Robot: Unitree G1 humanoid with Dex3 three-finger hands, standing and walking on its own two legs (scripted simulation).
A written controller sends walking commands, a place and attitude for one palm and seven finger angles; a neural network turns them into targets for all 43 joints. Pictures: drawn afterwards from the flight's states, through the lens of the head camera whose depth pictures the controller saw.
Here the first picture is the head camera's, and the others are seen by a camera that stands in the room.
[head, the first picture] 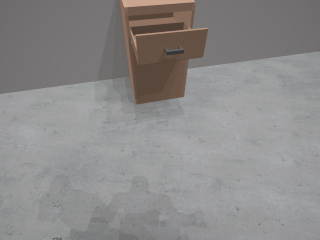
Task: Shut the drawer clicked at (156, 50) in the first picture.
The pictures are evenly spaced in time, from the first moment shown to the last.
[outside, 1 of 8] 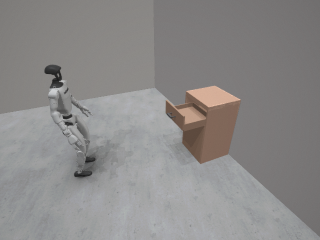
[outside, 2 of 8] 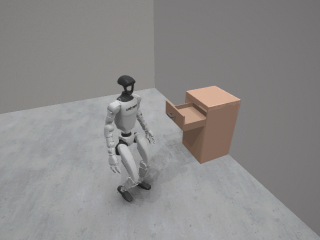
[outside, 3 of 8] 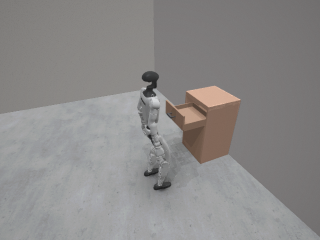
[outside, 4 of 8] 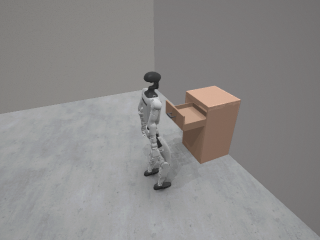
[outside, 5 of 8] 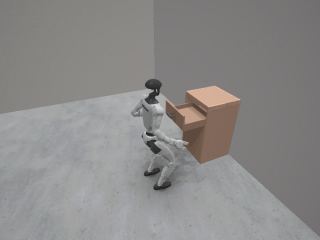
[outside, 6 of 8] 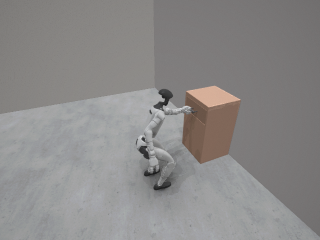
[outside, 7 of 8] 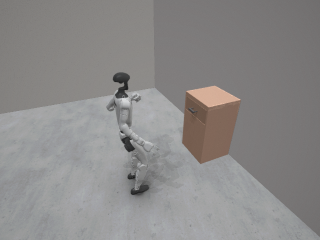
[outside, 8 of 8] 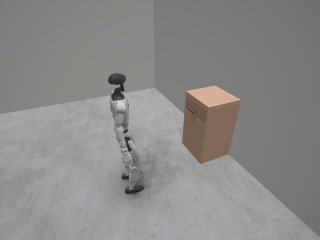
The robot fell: no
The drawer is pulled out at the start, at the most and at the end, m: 0.29 0.29 0.00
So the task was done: yes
